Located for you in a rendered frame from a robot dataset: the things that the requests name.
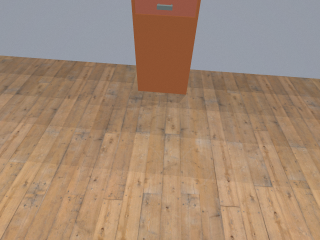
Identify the handle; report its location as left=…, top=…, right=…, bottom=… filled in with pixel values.
left=157, top=3, right=173, bottom=11

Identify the drawer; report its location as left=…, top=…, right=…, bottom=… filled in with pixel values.
left=134, top=0, right=197, bottom=17

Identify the cabinet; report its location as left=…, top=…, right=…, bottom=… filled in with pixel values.
left=131, top=0, right=201, bottom=95

